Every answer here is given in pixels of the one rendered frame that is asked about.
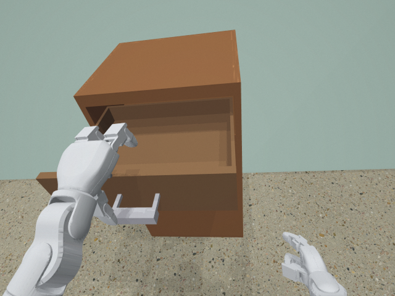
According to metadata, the robot left hand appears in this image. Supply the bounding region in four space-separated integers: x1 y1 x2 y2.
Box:
57 123 138 226

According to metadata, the robot right hand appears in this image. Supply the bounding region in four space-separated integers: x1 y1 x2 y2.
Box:
281 232 328 289

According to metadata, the robot left forearm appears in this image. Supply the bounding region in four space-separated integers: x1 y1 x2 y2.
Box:
2 189 97 296

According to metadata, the drawer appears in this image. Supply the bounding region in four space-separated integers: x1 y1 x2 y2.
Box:
36 97 238 211

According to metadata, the handle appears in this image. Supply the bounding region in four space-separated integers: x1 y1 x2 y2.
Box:
112 194 160 224

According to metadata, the cabinet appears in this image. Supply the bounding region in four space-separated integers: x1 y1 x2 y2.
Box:
74 30 243 237

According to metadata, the robot right forearm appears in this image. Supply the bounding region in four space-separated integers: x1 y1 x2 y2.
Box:
308 271 347 296

